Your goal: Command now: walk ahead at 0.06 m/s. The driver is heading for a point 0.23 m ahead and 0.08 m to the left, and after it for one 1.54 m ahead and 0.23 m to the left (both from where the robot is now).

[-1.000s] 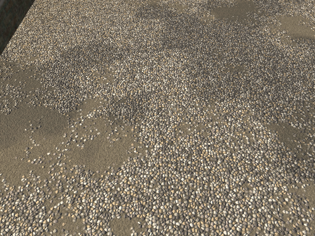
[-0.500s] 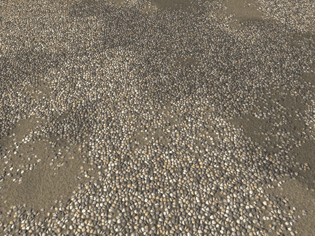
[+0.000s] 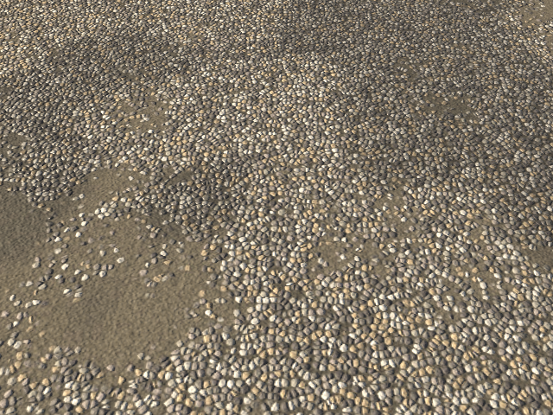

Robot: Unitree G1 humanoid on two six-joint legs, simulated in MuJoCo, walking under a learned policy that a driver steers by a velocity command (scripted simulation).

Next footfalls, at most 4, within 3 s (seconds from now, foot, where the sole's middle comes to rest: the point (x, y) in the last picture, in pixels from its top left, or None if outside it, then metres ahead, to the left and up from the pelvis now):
0.38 right None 0.17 -0.13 -0.79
1.74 right None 0.25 -0.14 -0.79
2.24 left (285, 356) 0.62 0.08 -0.79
2.80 right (376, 260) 0.94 -0.15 -0.79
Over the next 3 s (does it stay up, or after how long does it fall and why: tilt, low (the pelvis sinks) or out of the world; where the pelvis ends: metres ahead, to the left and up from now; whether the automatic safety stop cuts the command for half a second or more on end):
stays up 0.87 -0.07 -0.01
